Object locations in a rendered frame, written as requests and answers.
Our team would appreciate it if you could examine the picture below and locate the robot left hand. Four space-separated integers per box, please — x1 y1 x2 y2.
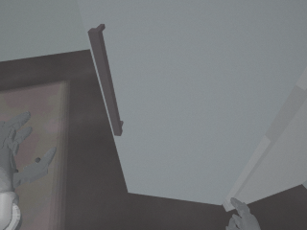
0 111 57 193

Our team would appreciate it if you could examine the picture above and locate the left robot forearm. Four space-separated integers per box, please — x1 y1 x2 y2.
0 192 23 230

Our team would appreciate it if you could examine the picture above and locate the handle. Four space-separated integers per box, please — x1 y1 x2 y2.
87 24 124 136

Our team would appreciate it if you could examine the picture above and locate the robot right hand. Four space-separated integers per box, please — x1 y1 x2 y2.
225 197 261 230

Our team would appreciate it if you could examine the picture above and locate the fridge door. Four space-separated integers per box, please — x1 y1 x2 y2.
77 0 307 206

